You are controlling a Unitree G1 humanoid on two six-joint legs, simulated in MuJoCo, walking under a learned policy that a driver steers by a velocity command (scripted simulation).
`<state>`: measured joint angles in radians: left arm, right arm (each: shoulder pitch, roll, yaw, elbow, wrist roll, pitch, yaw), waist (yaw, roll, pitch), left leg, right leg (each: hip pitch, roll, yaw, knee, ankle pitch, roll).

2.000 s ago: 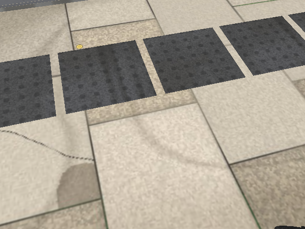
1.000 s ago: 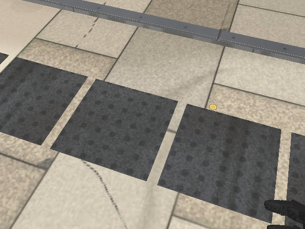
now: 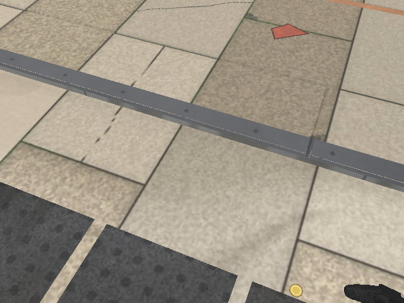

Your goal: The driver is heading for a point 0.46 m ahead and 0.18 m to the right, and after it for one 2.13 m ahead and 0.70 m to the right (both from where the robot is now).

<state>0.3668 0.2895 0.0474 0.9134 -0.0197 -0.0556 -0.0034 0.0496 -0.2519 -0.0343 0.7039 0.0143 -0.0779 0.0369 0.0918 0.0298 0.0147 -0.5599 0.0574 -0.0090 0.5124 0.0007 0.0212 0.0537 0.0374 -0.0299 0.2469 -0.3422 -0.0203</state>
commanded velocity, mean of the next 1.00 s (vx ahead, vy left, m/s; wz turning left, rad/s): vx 0.43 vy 0.00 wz -0.43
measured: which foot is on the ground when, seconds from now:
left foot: up 0.00-0.02, down 0.04-0.56, up 0.58-1.00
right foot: down 0.00-0.06, up 0.08-0.56, down 0.58-1.00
